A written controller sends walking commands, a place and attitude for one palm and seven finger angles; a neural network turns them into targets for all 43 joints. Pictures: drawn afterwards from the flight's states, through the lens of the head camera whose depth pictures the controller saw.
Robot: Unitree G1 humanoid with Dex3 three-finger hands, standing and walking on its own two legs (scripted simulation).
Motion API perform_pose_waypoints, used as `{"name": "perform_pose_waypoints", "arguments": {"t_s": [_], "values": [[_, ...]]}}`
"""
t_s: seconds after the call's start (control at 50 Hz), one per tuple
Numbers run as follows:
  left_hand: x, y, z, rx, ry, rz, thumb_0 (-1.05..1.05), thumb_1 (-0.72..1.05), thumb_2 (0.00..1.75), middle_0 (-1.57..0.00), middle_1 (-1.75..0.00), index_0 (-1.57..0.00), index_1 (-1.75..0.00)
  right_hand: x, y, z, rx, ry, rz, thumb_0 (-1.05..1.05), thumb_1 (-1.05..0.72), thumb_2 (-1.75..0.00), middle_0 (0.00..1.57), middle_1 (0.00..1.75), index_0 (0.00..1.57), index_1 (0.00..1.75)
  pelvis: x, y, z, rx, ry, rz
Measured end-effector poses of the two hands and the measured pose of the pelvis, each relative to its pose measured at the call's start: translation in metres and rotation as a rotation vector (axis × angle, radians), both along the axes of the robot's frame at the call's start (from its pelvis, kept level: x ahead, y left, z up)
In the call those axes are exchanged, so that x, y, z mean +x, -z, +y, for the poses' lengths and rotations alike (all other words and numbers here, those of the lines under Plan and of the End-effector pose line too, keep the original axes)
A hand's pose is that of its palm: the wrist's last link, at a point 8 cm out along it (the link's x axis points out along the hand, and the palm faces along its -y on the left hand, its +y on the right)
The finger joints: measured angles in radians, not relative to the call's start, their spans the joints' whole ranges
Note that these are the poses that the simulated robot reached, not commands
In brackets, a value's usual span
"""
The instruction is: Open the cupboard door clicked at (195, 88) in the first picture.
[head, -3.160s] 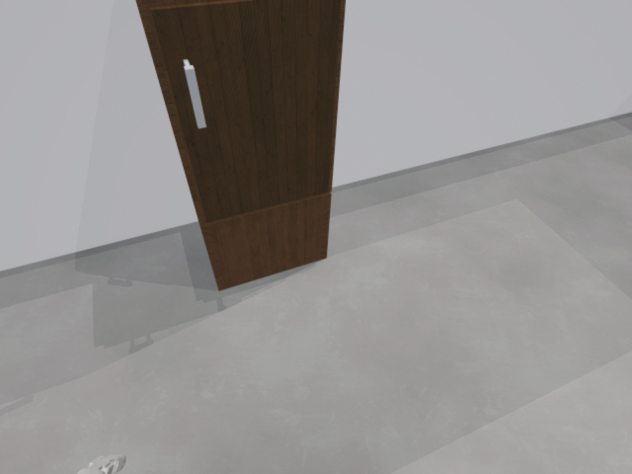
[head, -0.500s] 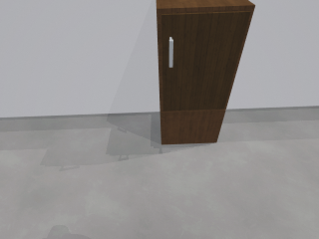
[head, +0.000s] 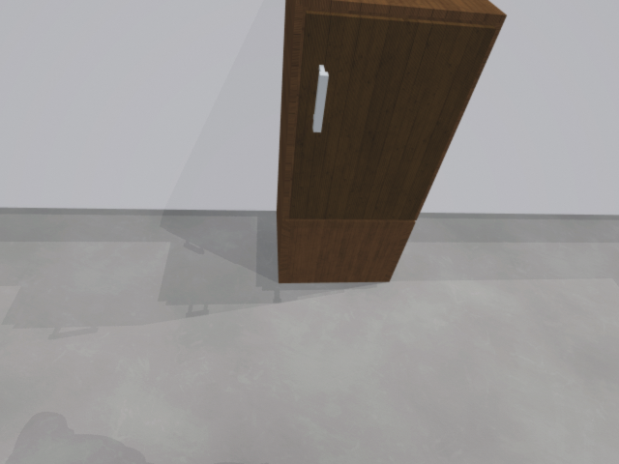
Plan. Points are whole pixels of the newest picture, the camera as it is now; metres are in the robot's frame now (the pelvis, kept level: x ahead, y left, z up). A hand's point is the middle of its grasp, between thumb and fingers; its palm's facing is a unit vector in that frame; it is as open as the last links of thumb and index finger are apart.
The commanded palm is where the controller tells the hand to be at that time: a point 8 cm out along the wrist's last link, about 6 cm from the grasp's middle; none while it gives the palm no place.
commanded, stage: take the last steps up to it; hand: left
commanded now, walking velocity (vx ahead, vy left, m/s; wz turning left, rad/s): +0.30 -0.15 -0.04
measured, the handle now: (319, 99) +0.86 +0.04 +0.05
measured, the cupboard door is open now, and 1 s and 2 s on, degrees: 0 0 0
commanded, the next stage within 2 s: come to a stop and stand still in 0.60 s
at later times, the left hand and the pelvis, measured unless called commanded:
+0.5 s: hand (271, 372) +0.30 +0.07 -0.17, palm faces -0.05 -0.98 -0.21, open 7.4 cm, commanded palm none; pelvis +0.20 -0.11 -0.01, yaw -1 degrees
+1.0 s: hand (305, 374) +0.31 +0.01 -0.18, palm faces +0.08 -0.99 -0.14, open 7.4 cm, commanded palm none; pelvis +0.32 -0.13 +0.00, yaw -1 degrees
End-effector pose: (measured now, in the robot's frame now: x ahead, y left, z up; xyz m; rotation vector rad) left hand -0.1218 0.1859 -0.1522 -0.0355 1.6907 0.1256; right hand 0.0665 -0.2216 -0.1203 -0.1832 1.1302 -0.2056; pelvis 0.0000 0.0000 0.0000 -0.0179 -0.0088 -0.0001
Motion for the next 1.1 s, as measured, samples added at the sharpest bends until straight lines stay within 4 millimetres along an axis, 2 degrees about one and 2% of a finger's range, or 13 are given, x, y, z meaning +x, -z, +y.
{"name": "perform_pose_waypoints", "arguments": {"t_s": [0.1, 0.18, 0.32, 0.38, 0.42, 0.48, 0.62, 0.72, 0.8, 0.86, 0.92, 1.0, 1.1], "values": [[0.114, 0.001, 0.038, 0.077, 0.055, -0.216, 0.00, 0.91, 0.90, -0.20, -0.30, -0.20, -0.30, -0.015, -0.009, -0.015, -0.032, 0.032, 0.096, -0.02, -0.95, -0.90, 0.20, 0.29, 0.21, 0.30, 0.033, -0.009, -0.004, -0.014, 0.004, -0.009], [0.203, -0.004, 0.045, 0.119, 0.095, -0.360, 0.00, 0.91, 0.90, -0.19, -0.30, -0.19, -0.29, -0.038, -0.004, -0.021, -0.007, 0.075, 0.229, -0.01, -0.93, -0.90, 0.20, 0.29, 0.20, 0.30, 0.061, -0.008, -0.015, -0.007, 0.017, -0.007], [0.341, -0.012, 0.007, 0.134, 0.213, -0.470, 0.00, 0.91, 0.90, -0.19, -0.30, -0.19, -0.29, -0.066, 0.011, -0.028, 0.096, 0.174, 0.469, 0.00, -0.91, -0.90, 0.20, 0.29, 0.20, 0.30, 0.121, 0.003, -0.049, 0.013, 0.020, 0.009], [0.392, -0.006, -0.020, 0.148, 0.247, -0.514, 0.00, 0.91, 0.90, -0.19, -0.30, -0.19, -0.29, -0.061, 0.023, -0.042, 0.142, 0.205, 0.565, 0.00, -0.91, -0.90, 0.20, 0.29, 0.20, 0.30, 0.155, 0.018, -0.073, 0.024, 0.016, 0.016], [0.412, -0.003, -0.036, 0.162, 0.246, -0.538, 0.00, 0.91, 0.90, -0.19, -0.30, -0.19, -0.30, -0.046, 0.031, -0.058, 0.160, 0.206, 0.602, 0.00, -0.90, -0.90, 0.20, 0.29, 0.20, 0.30, 0.172, 0.025, -0.088, 0.022, 0.024, 0.010], [0.419, -0.007, -0.057, 0.159, 0.221, -0.513, 0.00, 0.91, 0.90, -0.19, -0.30, -0.20, -0.30, 0.005, 0.034, -0.084, 0.146, 0.188, 0.541, 0.01, -0.90, -0.90, 0.20, 0.29, 0.20, 0.30, 0.193, 0.017, -0.102, 0.020, 0.019, -0.006], [0.417, -0.019, -0.075, 0.187, 0.146, -0.432, -0.02, 0.94, 0.90, -0.20, -0.30, -0.20, -0.30, 0.172, 0.024, -0.134, 0.072, 0.069, 0.228, 0.01, -0.91, -0.90, 0.19, 0.29, 0.20, 0.30, 0.245, -0.001, -0.124, -0.003, -0.011, -0.002], [0.415, -0.009, -0.092, 0.150, 0.100, -0.372, -0.01, 0.93, 0.90, -0.20, -0.30, -0.20, -0.30, 0.271, 0.012, -0.141, 0.051, -0.008, 0.071, 0.00, -0.91, -0.90, 0.19, 0.29, 0.20, 0.30, 0.279, -0.002, -0.132, -0.024, -0.018, 0.001], [0.410, 0.004, -0.108, 0.104, 0.054, -0.310, 0.00, 0.92, 0.90, -0.20, -0.30, -0.20, -0.30, 0.330, 0.008, -0.132, 0.038, -0.065, 0.004, 0.00, -0.91, -0.90, 0.19, 0.29, 0.20, 0.30, 0.305, 0.003, -0.132, -0.039, -0.010, -0.008], [0.410, 0.010, -0.118, 0.077, 0.028, -0.255, 0.00, 0.91, 0.90, -0.20, -0.30, -0.20, -0.30, 0.357, 0.006, -0.118, 0.044, -0.083, -0.017, 0.00, -0.91, -0.90, 0.19, 0.29, 0.20, 0.30, 0.322, 0.004, -0.132, -0.017, -0.005, -0.020], [0.413, 0.007, -0.125, 0.071, 0.023, -0.229, 0.00, 0.91, 0.90, -0.20, -0.30, -0.20, -0.30, 0.367, 0.004, -0.109, 0.064, -0.085, -0.014, 0.00, -0.91, -0.90, 0.19, 0.29, 0.20, 0.30, 0.328, 0.000, -0.131, 0.007, 0.008, -0.021], [0.422, -0.003, -0.122, 0.101, 0.039, -0.222, 0.00, 0.90, 0.90, -0.20, -0.30, -0.20, -0.30, 0.360, 0.013, -0.109, 0.094, -0.066, 0.020, 0.00, -0.91, -0.90, 0.20, 0.29, 0.20, 0.30, 0.321, -0.002, -0.134, 0.020, 0.014, -0.014], [0.432, -0.014, -0.109, 0.195, 0.076, -0.264, 0.00, 0.90, 0.90, -0.20, -0.30, -0.20, -0.30, 0.343, 0.023, -0.141, 0.091, -0.039, 0.040, -0.02, -0.92, -0.90, 0.20, 0.30, 0.21, 0.30, 0.303, 0.000, -0.150, 0.024, 0.022, -0.008]]}}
